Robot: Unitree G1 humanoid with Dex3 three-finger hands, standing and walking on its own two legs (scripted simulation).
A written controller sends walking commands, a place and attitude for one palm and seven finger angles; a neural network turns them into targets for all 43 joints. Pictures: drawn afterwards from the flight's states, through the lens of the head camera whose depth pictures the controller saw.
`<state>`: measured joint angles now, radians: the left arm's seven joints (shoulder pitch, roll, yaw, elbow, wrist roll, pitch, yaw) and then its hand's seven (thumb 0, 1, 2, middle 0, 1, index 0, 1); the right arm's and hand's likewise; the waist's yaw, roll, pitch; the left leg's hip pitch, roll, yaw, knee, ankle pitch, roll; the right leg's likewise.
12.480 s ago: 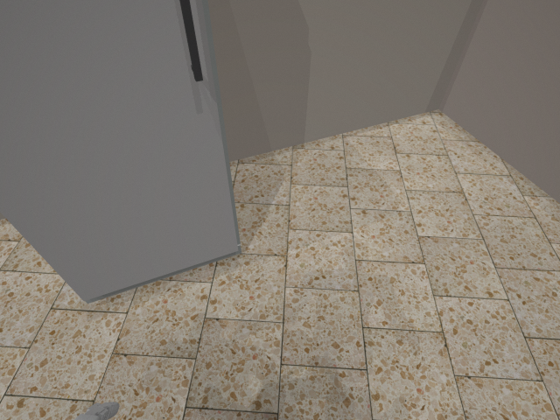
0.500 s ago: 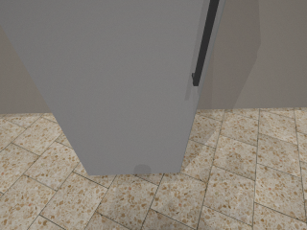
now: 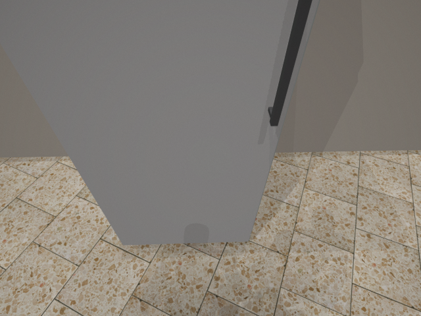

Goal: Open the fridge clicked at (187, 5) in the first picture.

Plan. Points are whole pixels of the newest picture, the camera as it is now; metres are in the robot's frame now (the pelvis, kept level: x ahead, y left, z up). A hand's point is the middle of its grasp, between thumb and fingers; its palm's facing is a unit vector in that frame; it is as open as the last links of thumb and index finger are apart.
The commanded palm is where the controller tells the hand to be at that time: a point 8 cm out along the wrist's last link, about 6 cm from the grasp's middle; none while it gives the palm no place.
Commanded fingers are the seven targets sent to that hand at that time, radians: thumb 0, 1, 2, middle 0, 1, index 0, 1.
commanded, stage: look again from close up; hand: right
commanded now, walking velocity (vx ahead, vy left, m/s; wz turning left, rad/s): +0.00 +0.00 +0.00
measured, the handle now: (289, 49) +0.53 -0.11 +0.26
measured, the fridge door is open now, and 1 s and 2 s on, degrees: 0 0 0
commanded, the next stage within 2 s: raise the hand to about handle height in 0.60 s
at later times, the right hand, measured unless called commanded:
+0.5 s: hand out of the picture +0.04 -0.20 -0.17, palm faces -0.01 +0.97 -0.23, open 7.3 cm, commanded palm none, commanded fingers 0.00 -0.90 -0.90 0.20 0.30 0.20 0.30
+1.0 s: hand (330, 288) +0.19 -0.19 +0.01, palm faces -0.07 +0.99 -0.08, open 7.9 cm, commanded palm +0.13 -0.26 -0.01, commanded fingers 0.00 -0.53 -0.74 0.23 0.54 0.23 0.54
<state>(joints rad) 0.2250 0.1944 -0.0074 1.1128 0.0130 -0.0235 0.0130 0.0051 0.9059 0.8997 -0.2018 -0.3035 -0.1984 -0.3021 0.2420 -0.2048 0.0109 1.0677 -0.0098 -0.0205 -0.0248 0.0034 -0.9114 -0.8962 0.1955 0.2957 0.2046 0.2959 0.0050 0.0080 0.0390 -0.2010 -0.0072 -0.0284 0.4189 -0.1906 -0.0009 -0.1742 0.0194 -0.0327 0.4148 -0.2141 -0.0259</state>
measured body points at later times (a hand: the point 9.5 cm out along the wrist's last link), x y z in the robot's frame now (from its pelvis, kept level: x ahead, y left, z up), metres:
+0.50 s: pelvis +0.01 +0.00 +0.00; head +0.02 +0.00 +0.45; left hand +0.04 +0.25 -0.15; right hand +0.04 -0.25 -0.15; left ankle +0.02 +0.12 -0.74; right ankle +0.01 -0.10 -0.74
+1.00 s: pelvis -0.01 +0.01 -0.04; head -0.01 +0.01 +0.41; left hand +0.19 +0.25 -0.09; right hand +0.18 -0.24 +0.01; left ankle +0.02 +0.12 -0.74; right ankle +0.01 -0.10 -0.74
